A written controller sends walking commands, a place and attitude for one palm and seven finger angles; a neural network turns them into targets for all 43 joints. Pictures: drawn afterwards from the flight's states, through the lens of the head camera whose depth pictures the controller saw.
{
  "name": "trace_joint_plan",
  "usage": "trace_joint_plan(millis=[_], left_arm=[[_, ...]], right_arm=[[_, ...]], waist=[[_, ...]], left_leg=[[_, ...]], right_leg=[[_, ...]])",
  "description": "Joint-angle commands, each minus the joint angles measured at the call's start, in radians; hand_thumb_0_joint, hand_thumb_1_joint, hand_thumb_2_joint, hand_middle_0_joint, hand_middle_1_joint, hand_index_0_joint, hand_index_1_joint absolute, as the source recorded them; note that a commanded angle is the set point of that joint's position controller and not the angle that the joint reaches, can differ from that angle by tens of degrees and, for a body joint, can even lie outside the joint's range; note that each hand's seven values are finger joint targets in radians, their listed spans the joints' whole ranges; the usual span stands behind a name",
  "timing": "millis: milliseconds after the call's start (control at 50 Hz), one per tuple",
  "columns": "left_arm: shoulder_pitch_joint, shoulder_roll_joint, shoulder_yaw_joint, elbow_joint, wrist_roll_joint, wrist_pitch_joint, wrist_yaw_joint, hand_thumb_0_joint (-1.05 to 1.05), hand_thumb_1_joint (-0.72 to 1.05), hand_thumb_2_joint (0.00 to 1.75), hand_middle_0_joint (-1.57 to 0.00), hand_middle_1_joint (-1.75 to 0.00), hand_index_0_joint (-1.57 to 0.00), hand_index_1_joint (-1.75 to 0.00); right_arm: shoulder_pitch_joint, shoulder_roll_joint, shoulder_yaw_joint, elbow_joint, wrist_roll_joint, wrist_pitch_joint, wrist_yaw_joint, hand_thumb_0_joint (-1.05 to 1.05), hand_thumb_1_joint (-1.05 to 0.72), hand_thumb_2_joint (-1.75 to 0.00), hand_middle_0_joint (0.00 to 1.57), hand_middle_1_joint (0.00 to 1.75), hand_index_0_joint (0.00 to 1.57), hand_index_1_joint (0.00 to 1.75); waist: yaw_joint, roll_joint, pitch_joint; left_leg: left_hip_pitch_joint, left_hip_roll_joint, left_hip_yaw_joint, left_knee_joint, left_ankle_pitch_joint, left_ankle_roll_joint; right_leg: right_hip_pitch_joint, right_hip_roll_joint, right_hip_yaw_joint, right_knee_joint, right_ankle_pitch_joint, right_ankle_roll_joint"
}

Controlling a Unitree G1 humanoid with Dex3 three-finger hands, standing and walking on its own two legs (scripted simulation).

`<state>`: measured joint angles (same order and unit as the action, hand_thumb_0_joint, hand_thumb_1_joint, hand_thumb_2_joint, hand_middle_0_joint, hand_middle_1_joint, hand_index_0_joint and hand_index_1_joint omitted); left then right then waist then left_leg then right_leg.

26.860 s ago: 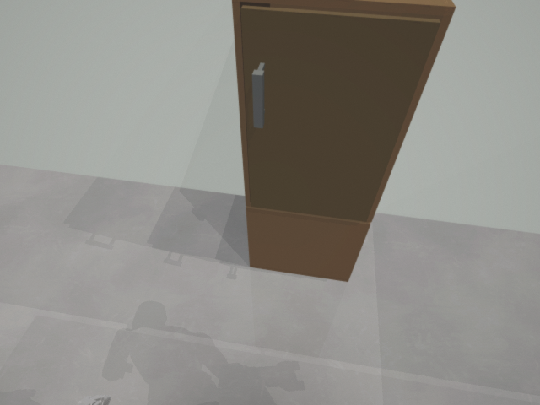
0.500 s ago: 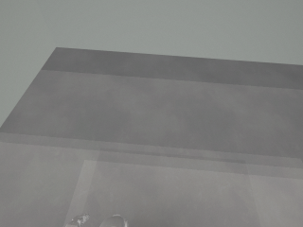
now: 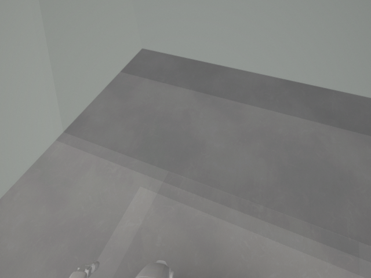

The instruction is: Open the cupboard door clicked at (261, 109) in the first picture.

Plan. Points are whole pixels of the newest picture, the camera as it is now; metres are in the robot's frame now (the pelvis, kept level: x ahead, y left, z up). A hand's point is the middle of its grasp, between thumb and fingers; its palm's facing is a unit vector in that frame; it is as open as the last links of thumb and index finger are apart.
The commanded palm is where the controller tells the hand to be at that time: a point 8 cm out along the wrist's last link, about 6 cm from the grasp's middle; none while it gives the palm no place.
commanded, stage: turn to face it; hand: left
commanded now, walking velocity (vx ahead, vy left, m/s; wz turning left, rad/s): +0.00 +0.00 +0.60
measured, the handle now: out of the picture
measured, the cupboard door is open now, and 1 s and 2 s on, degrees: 43 43 43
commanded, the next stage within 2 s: none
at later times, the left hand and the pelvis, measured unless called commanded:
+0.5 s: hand out of the picture +0.03 +0.22 -0.16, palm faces +0.35 -0.90 -0.25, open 7.4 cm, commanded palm none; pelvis +0.03 +0.00 +0.01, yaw +19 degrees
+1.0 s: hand out of the picture +0.02 +0.17 -0.16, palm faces +0.61 -0.76 -0.23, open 7.3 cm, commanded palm none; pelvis +0.08 -0.03 +0.00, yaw +38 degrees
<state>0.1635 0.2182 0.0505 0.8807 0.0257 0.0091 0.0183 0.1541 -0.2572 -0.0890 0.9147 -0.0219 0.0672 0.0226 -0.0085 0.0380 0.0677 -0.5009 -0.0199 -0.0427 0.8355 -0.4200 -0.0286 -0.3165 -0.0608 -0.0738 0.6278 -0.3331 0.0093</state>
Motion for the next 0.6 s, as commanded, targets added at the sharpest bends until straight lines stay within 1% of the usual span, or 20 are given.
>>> trace_joint_plan(millis=[0, 20, 60, 100, 140, 200, 220, 240, 260, 280, 300, 320, 340, 360, 380, 400, 420, 500, 540, 580], left_arm=[[0.002, 0.146, 0.025, -0.063, -0.003, -0.025, 0.015, 0.00, 0.90, 0.90, -0.20, -0.30, -0.20, -0.30], [0.012, 0.137, 0.025, -0.062, 0.000, -0.027, 0.017, 0.00, 0.90, 0.90, -0.20, -0.30, -0.20, -0.30], [0.086, 0.148, 0.029, -0.042, 0.000, -0.034, 0.018, 0.00, 0.90, 0.90, -0.20, -0.30, -0.20, -0.30], [0.144, 0.170, 0.034, -0.021, 0.000, -0.033, 0.017, 0.00, 0.90, 0.90, -0.20, -0.30, -0.20, -0.30], [0.165, 0.190, 0.041, -0.011, 0.003, -0.031, 0.015, 0.00, 0.90, 0.90, -0.20, -0.30, -0.20, -0.30], [0.155, 0.204, 0.049, -0.007, 0.004, -0.027, 0.013, 0.00, 0.90, 0.90, -0.20, -0.30, -0.20, -0.30], [0.143, 0.207, 0.051, -0.007, 0.004, -0.028, 0.012, 0.00, 0.90, 0.90, -0.20, -0.30, -0.20, -0.30], [0.127, 0.214, 0.056, -0.011, -0.003, -0.029, 0.009, 0.00, 0.90, 0.90, -0.20, -0.30, -0.20, -0.30], [0.104, 0.210, 0.056, -0.019, -0.011, -0.028, 0.005, 0.00, 0.90, 0.90, -0.20, -0.30, -0.20, -0.30], [0.090, 0.150, 0.047, -0.057, -0.019, -0.022, -0.005, 0.00, 0.90, 0.90, -0.20, -0.30, -0.20, -0.30], [0.035, 0.110, 0.027, -0.103, -0.014, -0.011, -0.001, 0.00, 0.90, 0.90, -0.20, -0.30, -0.20, -0.30], [-0.028, 0.125, 0.027, -0.109, -0.007, 0.008, 0.011, 0.00, 0.90, 0.90, -0.20, -0.30, -0.20, -0.30], [-0.052, 0.106, 0.031, -0.094, -0.009, 0.007, 0.012, 0.00, 0.90, 0.90, -0.20, -0.30, -0.20, -0.30], [-0.040, 0.111, 0.034, -0.075, -0.009, 0.012, 0.005, 0.00, 0.90, 0.90, -0.20, -0.30, -0.20, -0.30], [-0.014, 0.109, 0.038, -0.057, -0.006, 0.017, -0.002, 0.00, 0.90, 0.90, -0.20, -0.30, -0.20, -0.30], [0.015, 0.105, 0.040, -0.044, -0.005, 0.022, -0.007, 0.00, 0.90, 0.90, -0.20, -0.30, -0.20, -0.30], [0.027, 0.102, 0.040, -0.037, -0.004, 0.023, -0.011, 0.00, 0.90, 0.90, -0.20, -0.30, -0.20, -0.30], [-0.006, 0.086, 0.036, -0.059, -0.006, 0.021, -0.010, 0.00, 0.90, 0.90, -0.20, -0.30, -0.20, -0.30], [-0.009, 0.085, 0.033, -0.071, -0.008, 0.015, -0.010, 0.00, 0.90, 0.90, -0.20, -0.30, -0.20, -0.30], [0.030, 0.083, 0.033, -0.069, -0.011, 0.006, -0.008, 0.00, 0.90, 0.90, -0.20, -0.30, -0.20, -0.30]], right_arm=[[-0.054, -0.069, -0.021, -0.083, -0.001, -0.012, 0.005, 0.00, -0.90, -0.90, 0.20, 0.30, 0.20, 0.30], [-0.046, -0.055, -0.015, -0.077, 0.005, -0.013, 0.008, 0.00, -0.90, -0.90, 0.20, 0.30, 0.20, 0.30], [-0.088, -0.035, 0.000, -0.080, 0.008, -0.018, 0.010, 0.00, -0.90, -0.90, 0.20, 0.30, 0.20, 0.30], [-0.131, -0.018, 0.011, -0.085, 0.010, -0.019, 0.012, 0.00, -0.90, -0.90, 0.20, 0.30, 0.20, 0.30], [-0.151, -0.015, 0.016, -0.090, 0.013, -0.021, 0.015, 0.00, -0.90, -0.90, 0.20, 0.30, 0.20, 0.30], [-0.143, -0.027, 0.017, -0.095, 0.015, -0.025, 0.013, 0.00, -0.90, -0.90, 0.20, 0.30, 0.20, 0.30], [-0.114, -0.032, 0.015, -0.091, 0.015, -0.028, 0.012, 0.00, -0.90, -0.90, 0.20, 0.30, 0.20, 0.30], [-0.066, -0.053, 0.009, -0.081, 0.010, -0.033, 0.008, 0.00, -0.90, -0.90, 0.20, 0.30, 0.20, 0.30], [0.015, -0.092, -0.003, -0.061, 0.004, -0.039, 0.005, 0.00, -0.90, -0.90, 0.20, 0.30, 0.20, 0.30], [0.086, -0.209, -0.033, -0.052, -0.006, -0.047, -0.001, 0.00, -0.90, -0.90, 0.20, 0.30, 0.20, 0.30], [0.152, -0.274, -0.049, -0.037, 0.005, -0.038, -0.006, 0.00, -0.90, -0.90, 0.20, 0.30, 0.20, 0.30], [0.162, -0.252, -0.044, -0.029, 0.008, -0.038, -0.017, 0.00, -0.90, -0.90, 0.20, 0.30, 0.20, 0.30], [0.118, -0.235, -0.043, -0.043, 0.004, -0.042, -0.030, 0.00, -0.90, -0.90, 0.20, 0.30, 0.20, 0.30], [0.047, -0.206, -0.035, -0.059, 0.001, -0.043, -0.033, 0.00, -0.90, -0.90, 0.20, 0.30, 0.20, 0.30], [0.003, -0.187, -0.028, -0.069, 0.001, -0.046, -0.034, 0.00, -0.90, -0.90, 0.20, 0.30, 0.20, 0.30], [-0.020, -0.178, -0.023, -0.075, 0.000, -0.049, -0.032, 0.00, -0.90, -0.90, 0.20, 0.30, 0.20, 0.30], [-0.027, -0.173, -0.021, -0.077, 0.001, -0.052, -0.031, 0.00, -0.90, -0.90, 0.20, 0.30, 0.20, 0.30], [-0.004, -0.175, -0.029, -0.072, -0.006, -0.049, -0.026, 0.00, -0.90, -0.90, 0.20, 0.30, 0.20, 0.30], [-0.003, -0.177, -0.033, -0.072, -0.008, -0.044, -0.025, 0.00, -0.90, -0.90, 0.20, 0.30, 0.20, 0.30], [-0.024, -0.177, -0.038, -0.079, -0.006, -0.039, -0.026, 0.00, -0.90, -0.90, 0.20, 0.30, 0.20, 0.30]], waist=[[-0.016, -0.256, -0.037], [-0.015, -0.259, -0.071], [0.020, -0.231, -0.108], [0.049, -0.221, -0.119], [0.059, -0.239, -0.110], [0.052, -0.276, -0.111], [0.034, -0.268, -0.132], [0.002, -0.225, -0.150], [-0.048, -0.146, -0.196], [-0.086, 0.147, -0.250], [-0.111, 0.263, -0.258], [-0.113, 0.146, -0.244], [-0.096, 0.158, -0.201], [-0.060, 0.136, -0.146], [-0.030, 0.110, -0.116], [-0.009, 0.101, -0.106], [0.001, 0.103, -0.105], [-0.010, 0.094, -0.091], [-0.011, 0.119, -0.100], [0.008, 0.132, -0.120]], left_leg=[[-0.151, 0.058, 0.019, 0.425, -0.007, -0.032], [-0.135, 0.057, 0.039, 0.372, -0.006, -0.038], [-0.113, 0.048, 0.089, 0.214, -0.027, -0.045], [-0.060, 0.033, 0.132, 0.084, -0.024, -0.042], [-0.017, 0.022, 0.157, -0.004, -0.027, -0.033], [0.064, 0.016, 0.181, -0.121, -0.005, -0.012], [0.116, 0.006, 0.191, -0.195, 0.030, -0.005], [0.219, -0.004, 0.202, -0.291, 0.117, 0.005], [0.408, 0.038, 0.170, -0.391, 0.302, 0.030], [0.634, 0.301, -0.180, -0.398, 0.662, 0.162], [0.624, 0.475, -0.337, -0.422, 0.933, 0.293], [0.575, 0.458, -0.320, -0.415, 0.849, 0.291], [0.496, 0.410, -0.299, -0.432, 0.745, 0.273], [0.411, 0.354, -0.236, -0.457, 0.637, 0.239], [0.354, 0.300, -0.181, -0.470, 0.573, 0.205], [0.322, 0.272, -0.150, -0.482, 0.519, 0.188], [0.312, 0.249, -0.132, -0.488, 0.480, 0.177], [0.268, 0.236, -0.170, -0.486, 0.425, 0.185], [0.262, 0.227, -0.198, -0.461, 0.437, 0.182], [0.230, 0.215, -0.225, -0.414, 0.476, 0.171]], right_leg=[[0.112, -0.285, 0.167, -0.296, 0.374, -0.109], [0.169, -0.264, 0.111, -0.263, 0.507, -0.101], [0.305, -0.258, 0.044, -0.201, 0.743, -0.088], [0.349, -0.268, 0.017, -0.170, 0.839, -0.088], [0.359, -0.282, 0.001, -0.157, 0.870, -0.091], [0.333, -0.301, -0.030, -0.124, 0.854, -0.088], [0.327, -0.296, -0.050, -0.081, 0.860, -0.074], [0.281, -0.292, -0.082, -0.010, 0.844, -0.052], [0.154, -0.281, -0.116, 0.131, 0.714, -0.012], [-0.153, -0.143, -0.147, 0.371, 0.120, 0.064], [-0.287, -0.070, -0.052, 0.537, -0.348, 0.080], [-0.316, -0.083, 0.040, 0.590, -0.312, 0.077], [-0.328, -0.081, 0.063, 0.600, -0.263, 0.083], [-0.304, -0.083, 0.084, 0.591, -0.184, 0.086], [-0.271, -0.071, 0.077, 0.574, -0.123, 0.085], [-0.246, -0.061, 0.070, 0.548, -0.091, 0.085], [-0.227, -0.053, 0.064, 0.511, -0.068, 0.086], [-0.151, -0.013, 0.040, 0.310, -0.081, 0.083], [-0.095, 0.016, 0.025, 0.202, -0.090, 0.079], [0.007, 0.047, 0.012, 0.070, -0.043, 0.071]])
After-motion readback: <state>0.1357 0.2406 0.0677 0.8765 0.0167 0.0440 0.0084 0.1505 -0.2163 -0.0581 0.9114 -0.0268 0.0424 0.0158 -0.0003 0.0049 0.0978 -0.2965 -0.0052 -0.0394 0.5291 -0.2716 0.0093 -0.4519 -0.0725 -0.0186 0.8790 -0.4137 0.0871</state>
